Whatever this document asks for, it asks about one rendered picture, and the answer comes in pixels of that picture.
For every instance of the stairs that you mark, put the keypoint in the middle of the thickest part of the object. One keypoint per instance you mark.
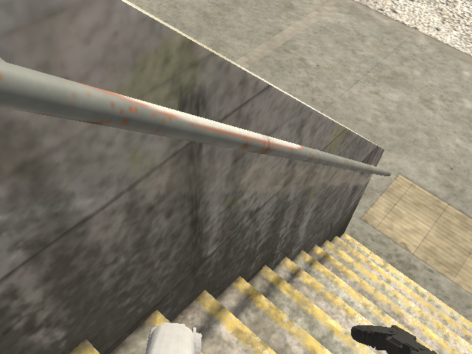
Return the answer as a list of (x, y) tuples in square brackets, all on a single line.
[(309, 306)]

